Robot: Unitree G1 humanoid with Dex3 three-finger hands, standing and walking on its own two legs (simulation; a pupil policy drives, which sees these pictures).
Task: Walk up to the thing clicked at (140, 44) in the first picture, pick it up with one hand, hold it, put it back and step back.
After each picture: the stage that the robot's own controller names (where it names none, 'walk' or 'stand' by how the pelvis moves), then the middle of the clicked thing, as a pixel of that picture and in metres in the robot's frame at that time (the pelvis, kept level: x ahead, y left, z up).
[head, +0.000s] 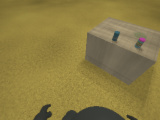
stand; (139, 43) +0.91 -0.58 -0.10
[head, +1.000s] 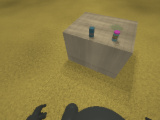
rise first; (115, 36) +0.91 -0.24 -0.07
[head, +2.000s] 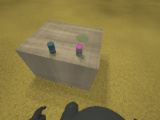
walk; (79, 50) +0.64 +0.16 -0.08
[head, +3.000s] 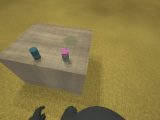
stand; (65, 55) +0.55 +0.25 -0.08
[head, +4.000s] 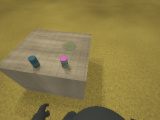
walk; (64, 62) +0.50 +0.25 -0.09
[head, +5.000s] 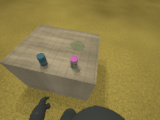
stand; (74, 62) +0.49 +0.13 -0.09
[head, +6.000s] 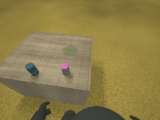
stand; (65, 69) +0.42 +0.21 -0.09
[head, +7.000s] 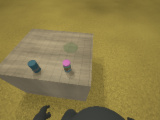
stand; (67, 66) +0.44 +0.21 -0.10
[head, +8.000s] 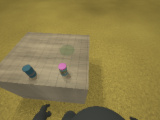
stand; (63, 69) +0.41 +0.24 -0.10
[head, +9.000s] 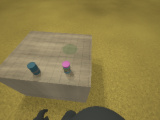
stand; (66, 67) +0.44 +0.21 -0.10
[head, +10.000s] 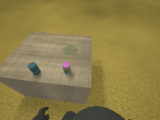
stand; (66, 68) +0.44 +0.21 -0.10
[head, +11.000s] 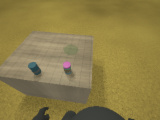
stand; (67, 68) +0.43 +0.20 -0.10
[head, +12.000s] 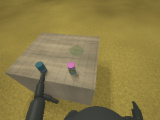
rise first; (71, 68) +0.44 +0.19 -0.10
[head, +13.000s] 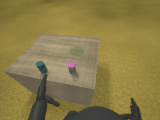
go down; (72, 68) +0.45 +0.19 -0.10
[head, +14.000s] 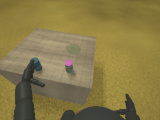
go down; (69, 66) +0.46 +0.18 -0.09
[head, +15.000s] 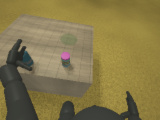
go down; (65, 59) +0.45 +0.17 -0.03
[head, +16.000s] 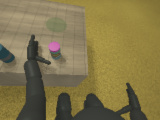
close in; (55, 51) +0.46 +0.19 +0.00
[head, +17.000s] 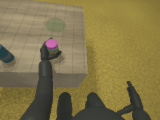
close; (53, 49) +0.48 +0.20 +0.02
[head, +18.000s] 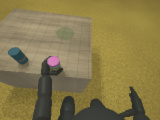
lift; (55, 65) +0.36 +0.21 +0.02
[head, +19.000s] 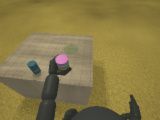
lift; (63, 64) +0.32 +0.17 +0.14
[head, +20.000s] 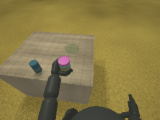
hold; (65, 66) +0.33 +0.16 +0.11
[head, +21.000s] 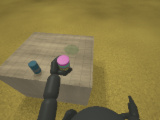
hold; (64, 65) +0.32 +0.17 +0.12
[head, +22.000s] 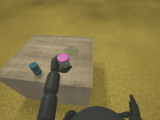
crouch; (64, 63) +0.34 +0.17 +0.13
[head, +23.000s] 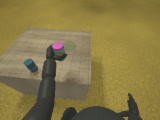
crouch; (59, 51) +0.42 +0.20 +0.13
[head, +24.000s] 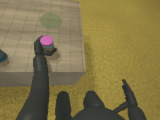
lower; (48, 46) +0.49 +0.21 +0.02
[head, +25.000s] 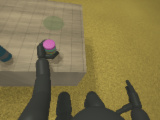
lower; (50, 49) +0.47 +0.20 +0.02
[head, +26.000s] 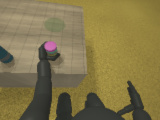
lower; (52, 51) +0.46 +0.20 +0.02
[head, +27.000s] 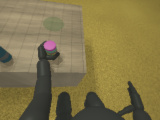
lower; (51, 50) +0.47 +0.20 +0.02
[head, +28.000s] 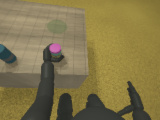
loosen; (56, 53) +0.45 +0.18 +0.02
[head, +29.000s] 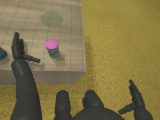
rise; (53, 49) +0.46 +0.18 +0.02
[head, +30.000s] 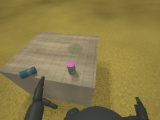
sink last; (71, 68) +0.43 +0.18 -0.05
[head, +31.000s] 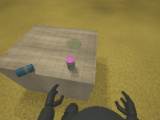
stand; (70, 63) +0.44 +0.17 -0.04
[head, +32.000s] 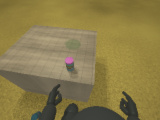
stand; (69, 64) +0.43 +0.18 -0.03
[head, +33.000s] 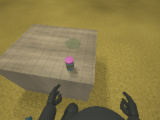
stand; (69, 64) +0.43 +0.18 -0.03
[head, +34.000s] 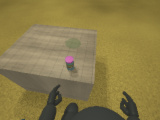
stand; (69, 63) +0.44 +0.18 -0.03
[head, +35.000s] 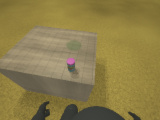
stand; (71, 65) +0.44 +0.17 -0.06
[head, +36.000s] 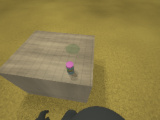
walk; (70, 68) +0.44 +0.18 -0.10
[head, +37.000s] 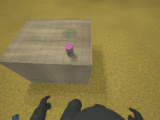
walk; (69, 50) +0.57 +0.20 -0.08
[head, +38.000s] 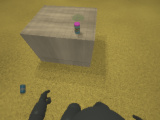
walk; (77, 28) +0.89 +0.18 -0.07
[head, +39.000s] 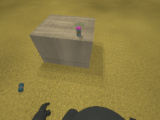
stand; (78, 31) +1.04 +0.19 -0.09
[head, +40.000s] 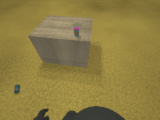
stand; (76, 31) +1.06 +0.22 -0.10
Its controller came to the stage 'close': yes
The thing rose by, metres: 0.23
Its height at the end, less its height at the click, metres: +0.00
